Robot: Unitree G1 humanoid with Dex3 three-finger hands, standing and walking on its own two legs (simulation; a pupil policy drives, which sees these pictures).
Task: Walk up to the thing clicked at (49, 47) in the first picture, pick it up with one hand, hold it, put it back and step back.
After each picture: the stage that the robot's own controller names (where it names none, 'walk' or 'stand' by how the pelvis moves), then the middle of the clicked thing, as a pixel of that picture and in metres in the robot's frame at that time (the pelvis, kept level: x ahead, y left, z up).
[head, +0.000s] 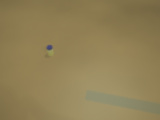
stand; (50, 50) +1.33 +0.36 -0.72
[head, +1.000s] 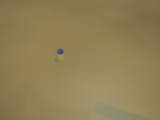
walk; (60, 54) +1.23 +0.17 -0.70
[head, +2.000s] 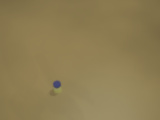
walk; (57, 87) +0.77 +0.19 -0.71
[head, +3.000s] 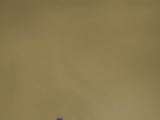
walk; out of the picture +0.49 +0.24 -0.70
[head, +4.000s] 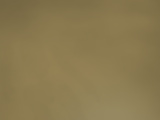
stand; out of the picture +0.40 +0.20 -0.71
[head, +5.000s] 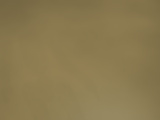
stand; out of the picture +0.36 +0.20 -0.71
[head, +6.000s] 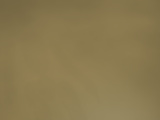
stand; out of the picture +0.33 +0.21 -0.72
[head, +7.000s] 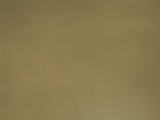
stand; out of the picture +0.33 +0.21 -0.73
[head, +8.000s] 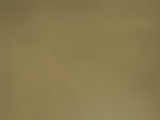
stand; out of the picture +0.31 +0.22 -0.73
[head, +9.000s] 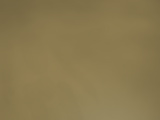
stand; out of the picture +0.31 +0.22 -0.73
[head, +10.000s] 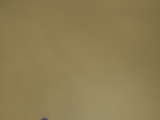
go down; out of the picture +0.35 +0.21 -0.66
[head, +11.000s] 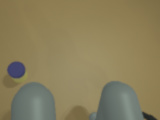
go down; (18, 72) +0.40 +0.25 -0.29
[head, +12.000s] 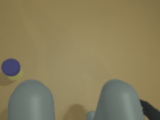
close in; (13, 70) +0.40 +0.26 -0.28
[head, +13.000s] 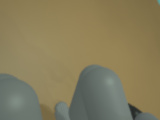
close in; out of the picture +0.38 +0.28 -0.21
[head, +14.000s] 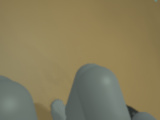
close; out of the picture +0.37 +0.29 -0.22
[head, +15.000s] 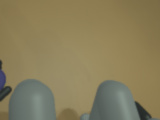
lift; out of the picture +0.31 +0.27 -0.10
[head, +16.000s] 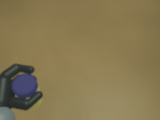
lift; (28, 92) +0.32 +0.17 +0.04
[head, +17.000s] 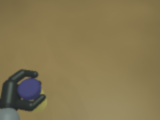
hold; (33, 96) +0.32 +0.17 +0.01
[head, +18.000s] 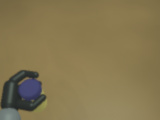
hold; (34, 96) +0.32 +0.17 +0.01
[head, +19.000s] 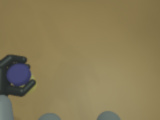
crouch; (23, 79) +0.37 +0.20 -0.06
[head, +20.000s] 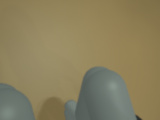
lower; out of the picture +0.39 +0.28 -0.20
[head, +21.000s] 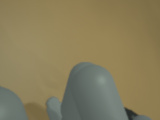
lower; out of the picture +0.39 +0.30 -0.22
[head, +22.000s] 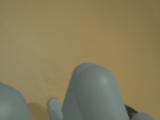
lower; out of the picture +0.39 +0.30 -0.22
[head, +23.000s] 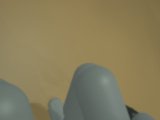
lower; out of the picture +0.38 +0.30 -0.22
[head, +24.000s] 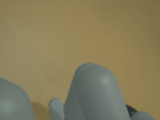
lower; out of the picture +0.38 +0.30 -0.22
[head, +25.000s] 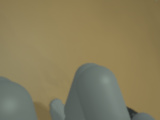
withdraw; out of the picture +0.37 +0.27 -0.22
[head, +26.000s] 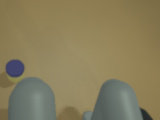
stand; (15, 71) +0.39 +0.24 -0.27
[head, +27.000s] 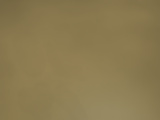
stand; out of the picture +0.32 +0.17 -0.65
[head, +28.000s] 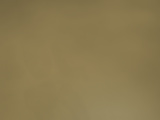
stand; out of the picture +0.34 +0.20 -0.67
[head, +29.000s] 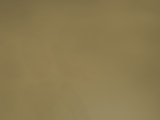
stand; out of the picture +0.34 +0.19 -0.67
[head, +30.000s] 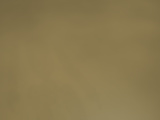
walk; out of the picture +0.35 +0.18 -0.72
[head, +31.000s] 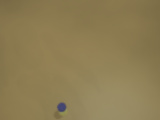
walk; (62, 109) +0.49 +0.17 -0.70
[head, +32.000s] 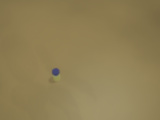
walk; (56, 74) +0.80 +0.20 -0.70
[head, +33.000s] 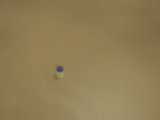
stand; (60, 72) +0.96 +0.20 -0.71
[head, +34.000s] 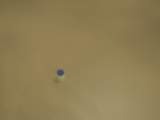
stand; (60, 75) +0.96 +0.20 -0.73
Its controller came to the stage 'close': yes
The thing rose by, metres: 0.71
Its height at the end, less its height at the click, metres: +0.00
